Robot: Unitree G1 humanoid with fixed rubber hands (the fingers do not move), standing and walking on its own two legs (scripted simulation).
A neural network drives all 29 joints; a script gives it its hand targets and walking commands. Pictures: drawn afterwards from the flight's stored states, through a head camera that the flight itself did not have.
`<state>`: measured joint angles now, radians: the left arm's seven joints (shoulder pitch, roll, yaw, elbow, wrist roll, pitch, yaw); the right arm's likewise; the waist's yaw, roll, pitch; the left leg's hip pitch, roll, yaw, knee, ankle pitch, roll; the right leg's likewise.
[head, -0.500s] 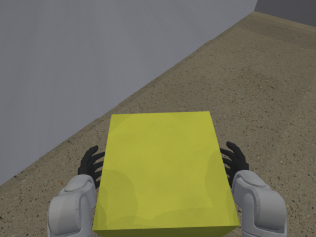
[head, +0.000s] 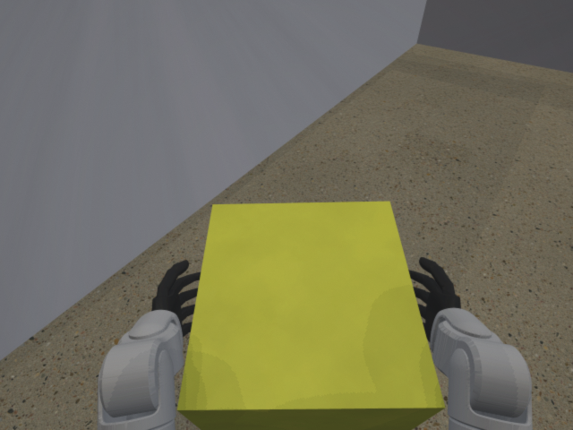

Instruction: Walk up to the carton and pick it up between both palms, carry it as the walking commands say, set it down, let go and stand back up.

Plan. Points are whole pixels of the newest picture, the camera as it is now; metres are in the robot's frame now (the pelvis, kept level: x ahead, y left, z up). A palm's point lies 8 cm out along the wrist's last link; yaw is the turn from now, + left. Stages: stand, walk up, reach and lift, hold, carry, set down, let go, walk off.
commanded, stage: carry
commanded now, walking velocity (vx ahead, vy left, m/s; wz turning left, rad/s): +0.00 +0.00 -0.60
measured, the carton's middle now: (302, 328) +0.28 -0.01 +0.02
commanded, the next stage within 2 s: none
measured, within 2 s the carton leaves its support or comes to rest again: neither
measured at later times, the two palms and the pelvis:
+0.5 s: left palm (247, 367) +0.21 +0.06 +0.07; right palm out of the picture +0.11 -0.26 +0.06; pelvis -0.08 -0.02 +0.00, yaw -16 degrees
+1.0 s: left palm (296, 388) +0.18 +0.00 +0.09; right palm out of the picture +0.00 -0.28 +0.09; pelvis -0.13 +0.00 +0.00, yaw -34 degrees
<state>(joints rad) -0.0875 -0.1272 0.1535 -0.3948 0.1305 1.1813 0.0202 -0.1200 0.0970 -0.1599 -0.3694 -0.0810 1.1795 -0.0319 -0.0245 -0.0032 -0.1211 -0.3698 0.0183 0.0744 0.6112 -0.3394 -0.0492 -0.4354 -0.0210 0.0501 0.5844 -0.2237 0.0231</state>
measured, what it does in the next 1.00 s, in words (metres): walks backwards, turning right: left foot, then right foot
